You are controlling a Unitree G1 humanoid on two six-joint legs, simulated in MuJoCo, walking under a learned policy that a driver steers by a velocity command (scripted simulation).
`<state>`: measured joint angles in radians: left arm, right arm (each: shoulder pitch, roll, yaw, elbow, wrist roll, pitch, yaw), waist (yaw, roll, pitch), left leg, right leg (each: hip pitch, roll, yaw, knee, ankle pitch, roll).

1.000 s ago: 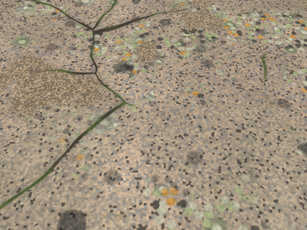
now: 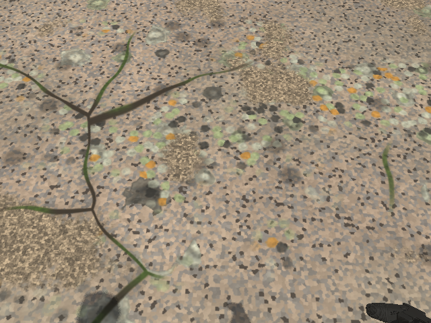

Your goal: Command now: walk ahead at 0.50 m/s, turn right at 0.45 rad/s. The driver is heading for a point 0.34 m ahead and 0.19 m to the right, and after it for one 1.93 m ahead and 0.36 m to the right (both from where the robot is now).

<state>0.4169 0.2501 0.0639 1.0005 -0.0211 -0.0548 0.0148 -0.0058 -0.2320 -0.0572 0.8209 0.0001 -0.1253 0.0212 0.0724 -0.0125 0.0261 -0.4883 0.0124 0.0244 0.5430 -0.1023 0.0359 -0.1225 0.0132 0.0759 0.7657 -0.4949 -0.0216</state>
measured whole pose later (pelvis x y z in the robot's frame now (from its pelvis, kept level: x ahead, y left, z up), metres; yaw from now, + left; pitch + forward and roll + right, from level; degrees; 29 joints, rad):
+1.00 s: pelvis +0.37 -0.09 +0.01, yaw -23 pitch +1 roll -1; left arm 0.14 0.23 0.03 0.82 0.02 -0.02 0.00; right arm 0.16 -0.25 -0.06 0.89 -0.01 -0.02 -0.02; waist -0.01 0.00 0.00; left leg -0.31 0.06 -0.02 0.51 -0.22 -0.05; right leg -0.26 0.08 0.01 0.50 -0.26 -0.05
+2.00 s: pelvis +0.57 -0.12 +0.02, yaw -22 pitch +1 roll +0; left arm -0.01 0.25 0.06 0.89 -0.03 -0.07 -0.02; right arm 0.44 -0.21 -0.03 1.07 0.00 -0.09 -0.01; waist -0.09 -0.02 0.03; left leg 0.10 -0.02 0.02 0.18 -0.30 0.04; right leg -0.62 -0.07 -0.01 0.63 -0.02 -0.01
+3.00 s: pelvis +1.10 -0.31 +0.03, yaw -22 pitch +1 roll +1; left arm 0.09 0.28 0.06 0.91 -0.01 -0.07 0.00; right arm 0.35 -0.24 -0.05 0.97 0.00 -0.09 0.01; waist -0.06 -0.04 0.00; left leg -0.08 -0.06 0.06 0.22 -0.17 0.07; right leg -0.68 -0.13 0.04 0.81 -0.04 -0.01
